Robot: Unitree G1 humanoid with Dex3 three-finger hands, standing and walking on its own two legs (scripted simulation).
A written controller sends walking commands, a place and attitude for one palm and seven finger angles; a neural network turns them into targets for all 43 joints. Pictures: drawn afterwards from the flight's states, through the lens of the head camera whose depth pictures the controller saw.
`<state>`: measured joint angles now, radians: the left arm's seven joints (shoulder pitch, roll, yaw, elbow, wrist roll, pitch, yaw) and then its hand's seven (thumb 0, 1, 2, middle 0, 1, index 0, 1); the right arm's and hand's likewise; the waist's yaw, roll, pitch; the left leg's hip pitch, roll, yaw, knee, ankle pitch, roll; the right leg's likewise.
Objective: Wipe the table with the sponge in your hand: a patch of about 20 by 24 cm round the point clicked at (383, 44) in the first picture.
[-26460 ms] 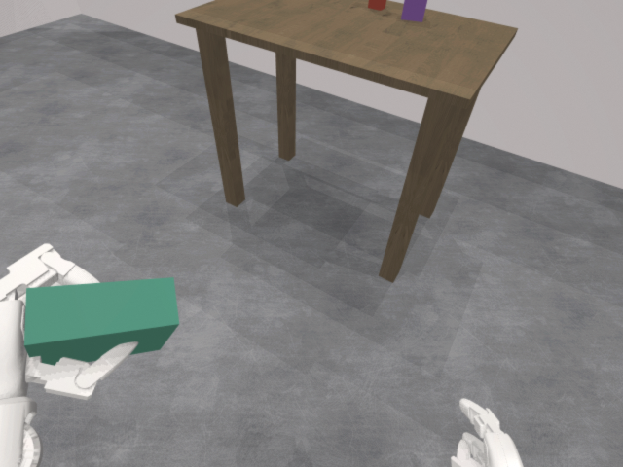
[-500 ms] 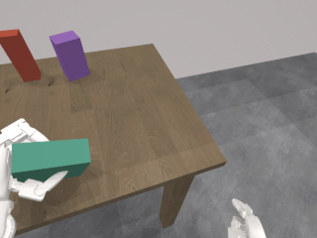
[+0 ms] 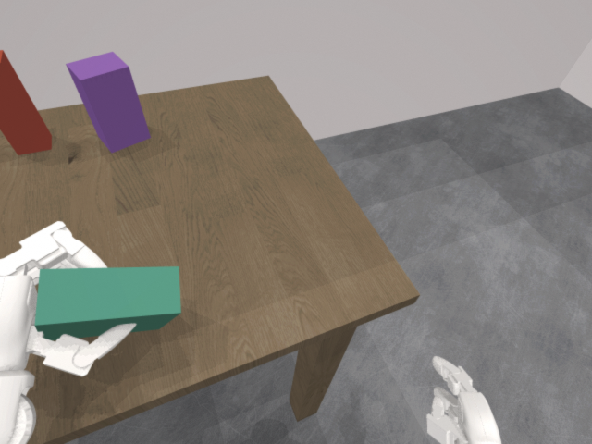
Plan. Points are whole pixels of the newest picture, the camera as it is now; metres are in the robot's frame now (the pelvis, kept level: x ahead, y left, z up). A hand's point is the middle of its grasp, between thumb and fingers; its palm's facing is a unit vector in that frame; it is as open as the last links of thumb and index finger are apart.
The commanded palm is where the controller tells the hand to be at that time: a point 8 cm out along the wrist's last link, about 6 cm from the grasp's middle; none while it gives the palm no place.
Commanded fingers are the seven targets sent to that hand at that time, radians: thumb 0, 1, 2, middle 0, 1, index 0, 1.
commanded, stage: turn the palm down, sponge in hand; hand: left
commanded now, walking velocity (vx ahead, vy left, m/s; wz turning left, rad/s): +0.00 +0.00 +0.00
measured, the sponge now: (129, 303) +0.23 +0.20 +0.12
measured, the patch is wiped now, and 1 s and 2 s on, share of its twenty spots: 0.00 0.00 0.00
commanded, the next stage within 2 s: none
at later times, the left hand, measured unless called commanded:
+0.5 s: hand (15, 301) +0.19 +0.26 +0.19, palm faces +0.42 -0.63 -0.66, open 8.9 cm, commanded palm +0.16 +0.27 +0.21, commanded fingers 0.00 0.10 1.30 -1.20 -1.60 -1.20 -1.60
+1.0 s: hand (51, 291) +0.20 +0.23 +0.19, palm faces +0.21 -0.40 -0.89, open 8.9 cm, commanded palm +0.16 +0.25 +0.25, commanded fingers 0.00 0.10 1.30 -1.20 -1.60 -1.20 -1.60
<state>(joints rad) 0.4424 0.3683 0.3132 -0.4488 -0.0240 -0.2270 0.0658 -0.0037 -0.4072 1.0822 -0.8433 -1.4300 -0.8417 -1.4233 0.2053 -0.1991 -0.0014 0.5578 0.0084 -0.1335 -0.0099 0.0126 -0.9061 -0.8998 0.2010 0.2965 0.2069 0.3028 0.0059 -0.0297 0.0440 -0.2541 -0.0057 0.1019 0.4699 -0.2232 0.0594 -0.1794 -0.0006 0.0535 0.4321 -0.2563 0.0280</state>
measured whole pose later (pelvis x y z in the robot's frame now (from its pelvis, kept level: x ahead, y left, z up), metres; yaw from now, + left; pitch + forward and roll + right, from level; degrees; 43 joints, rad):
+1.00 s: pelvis -0.01 -0.06 -0.02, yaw +4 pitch -2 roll +0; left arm 0.19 0.73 0.33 -0.37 0.24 0.21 -0.17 0.00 -0.41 1.08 -0.84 -1.43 -0.84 -1.42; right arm 0.20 -0.31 0.00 0.60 0.06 -0.05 -0.11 0.02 -0.91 -0.90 0.20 0.30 0.20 0.30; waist 0.08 0.11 0.00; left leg -0.31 0.03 0.01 0.63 -0.27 -0.02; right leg -0.23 0.03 -0.07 0.64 -0.37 -0.06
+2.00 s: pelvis -0.05 -0.03 -0.01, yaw +4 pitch -4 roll +0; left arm -0.11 0.75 0.10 -0.41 0.73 0.48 -0.25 0.00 -0.41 1.08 -0.85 -1.43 -0.85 -1.42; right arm -0.04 -0.25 0.10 0.63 0.08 0.04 -0.08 0.02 -0.91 -0.90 0.20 0.30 0.20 0.30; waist 0.16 0.13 0.00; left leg -0.26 -0.01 0.04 0.47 -0.15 0.02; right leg -0.21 -0.01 -0.05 0.53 -0.26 -0.02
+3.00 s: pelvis -0.02 -0.05 -0.01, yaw +3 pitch -3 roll +1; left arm 0.00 0.68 0.03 -0.42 0.76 0.46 -0.23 0.00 -0.41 1.08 -0.85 -1.43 -0.85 -1.42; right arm -0.01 -0.28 0.06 0.62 0.08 0.02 -0.08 0.02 -0.91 -0.90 0.20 0.30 0.20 0.30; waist 0.15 0.13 -0.01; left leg -0.24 0.00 0.03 0.49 -0.19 0.00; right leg -0.19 0.00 -0.05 0.55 -0.30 -0.04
